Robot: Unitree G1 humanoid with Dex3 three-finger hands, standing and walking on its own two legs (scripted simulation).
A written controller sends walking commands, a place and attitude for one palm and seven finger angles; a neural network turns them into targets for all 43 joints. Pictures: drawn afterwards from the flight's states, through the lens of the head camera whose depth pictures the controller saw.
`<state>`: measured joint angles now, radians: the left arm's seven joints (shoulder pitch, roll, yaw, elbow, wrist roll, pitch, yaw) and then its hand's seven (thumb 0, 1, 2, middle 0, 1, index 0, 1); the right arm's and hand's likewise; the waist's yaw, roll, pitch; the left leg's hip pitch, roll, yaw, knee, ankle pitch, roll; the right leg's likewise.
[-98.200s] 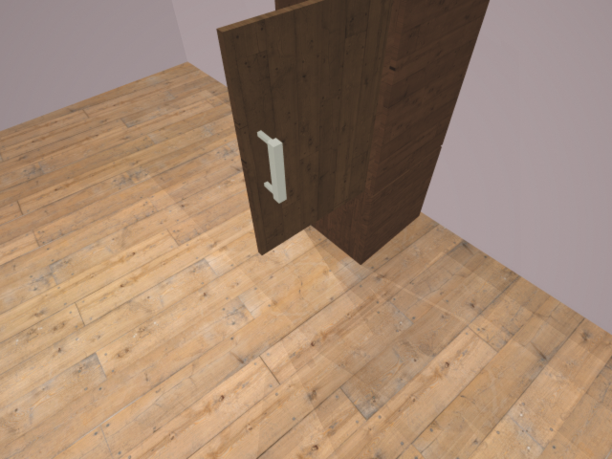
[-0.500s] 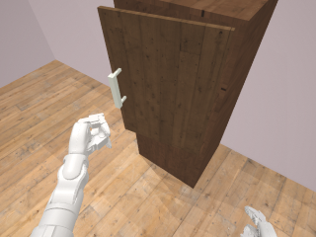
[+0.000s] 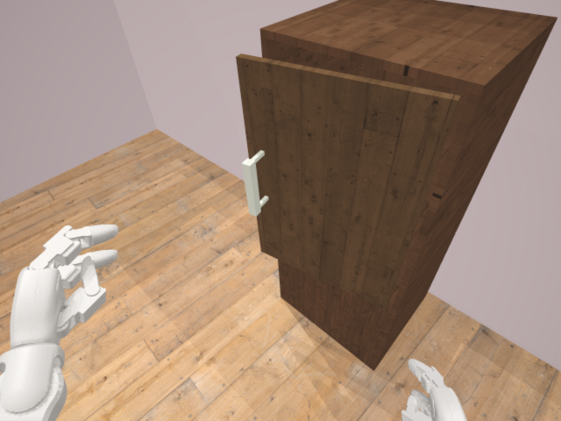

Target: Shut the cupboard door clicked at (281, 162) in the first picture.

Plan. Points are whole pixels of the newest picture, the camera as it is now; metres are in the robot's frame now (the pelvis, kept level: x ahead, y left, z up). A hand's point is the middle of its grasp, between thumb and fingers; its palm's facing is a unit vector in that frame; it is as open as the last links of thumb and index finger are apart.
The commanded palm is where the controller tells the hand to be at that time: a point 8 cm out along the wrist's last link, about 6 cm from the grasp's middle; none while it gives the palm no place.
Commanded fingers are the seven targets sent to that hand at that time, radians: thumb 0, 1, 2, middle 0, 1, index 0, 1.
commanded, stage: draw the hand back to the body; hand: left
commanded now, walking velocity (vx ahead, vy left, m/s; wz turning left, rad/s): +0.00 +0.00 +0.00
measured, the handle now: (257, 183) +0.63 +0.14 -0.04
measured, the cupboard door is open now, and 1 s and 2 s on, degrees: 11 11 11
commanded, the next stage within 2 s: step back with the hand held close in 0.48 s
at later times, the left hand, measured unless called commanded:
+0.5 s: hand (67, 302) +0.19 +0.26 +0.16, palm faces +0.45 -0.80 -0.39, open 7.4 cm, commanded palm +0.14 +0.30 +0.17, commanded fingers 0.00 0.90 0.90 -0.20 -0.30 -0.20 -0.30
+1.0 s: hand (39, 308) +0.18 +0.28 +0.16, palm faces +0.40 -0.78 -0.49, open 7.4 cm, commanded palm +0.11 +0.32 +0.17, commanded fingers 0.00 0.90 0.90 -0.20 -0.30 -0.20 -0.30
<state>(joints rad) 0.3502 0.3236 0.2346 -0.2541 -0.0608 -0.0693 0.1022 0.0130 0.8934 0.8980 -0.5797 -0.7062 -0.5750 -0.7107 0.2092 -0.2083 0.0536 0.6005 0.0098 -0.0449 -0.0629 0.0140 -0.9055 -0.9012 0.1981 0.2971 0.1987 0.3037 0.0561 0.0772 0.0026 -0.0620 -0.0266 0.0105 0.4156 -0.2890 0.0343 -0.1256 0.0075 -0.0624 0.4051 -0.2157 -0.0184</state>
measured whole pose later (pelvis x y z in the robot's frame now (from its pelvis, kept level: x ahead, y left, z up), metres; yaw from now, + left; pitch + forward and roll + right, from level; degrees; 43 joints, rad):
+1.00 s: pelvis -0.03 +0.02 -0.01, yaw -1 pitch +0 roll +0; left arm 0.55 0.47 0.45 -0.50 -0.05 -0.16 0.15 0.01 0.89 0.90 -0.21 -0.30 -0.21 -0.31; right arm 0.23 -0.23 -0.01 0.55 0.00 -0.01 -0.08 0.02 -0.91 -0.90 0.20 0.30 0.20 0.30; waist -0.02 -0.02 -0.01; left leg -0.26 -0.05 0.05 0.57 -0.31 0.06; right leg -0.34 -0.01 -0.01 0.58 -0.22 0.01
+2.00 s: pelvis -0.19 +0.00 -0.01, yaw -3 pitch +6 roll -4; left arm 0.48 0.39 0.48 -0.53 -0.07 -0.23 0.19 0.01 0.89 0.90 -0.21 -0.30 -0.20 -0.31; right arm 0.16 -0.14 0.03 0.65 -0.02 -0.15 -0.05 0.01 -0.90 -0.90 0.20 0.30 0.20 0.30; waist 0.05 0.00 -0.07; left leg -0.55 0.11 0.10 0.41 0.03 0.03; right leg -0.13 0.05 -0.03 0.59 -0.48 0.01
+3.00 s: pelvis -0.29 +0.04 -0.01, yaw -5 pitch -2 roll -1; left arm 0.41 0.29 0.35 -0.28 -0.03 -0.11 0.19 0.01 0.89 0.90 -0.21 -0.30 -0.20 -0.31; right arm 0.27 -0.25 0.01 0.71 0.01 -0.08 -0.10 0.02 -0.91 -0.90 0.20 0.30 0.20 0.30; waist 0.04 0.01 -0.06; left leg -0.30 0.02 -0.01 0.56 -0.22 -0.01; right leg -0.17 -0.01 -0.06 0.54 -0.34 0.00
